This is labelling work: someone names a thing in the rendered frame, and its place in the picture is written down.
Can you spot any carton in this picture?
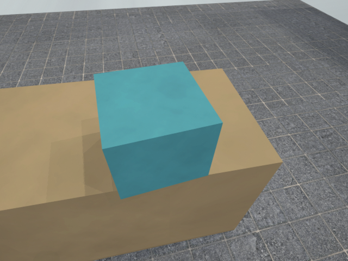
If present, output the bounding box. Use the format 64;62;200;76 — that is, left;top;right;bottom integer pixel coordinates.
94;61;223;199

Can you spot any pedestal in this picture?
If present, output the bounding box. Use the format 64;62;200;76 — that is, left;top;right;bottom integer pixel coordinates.
0;69;283;261

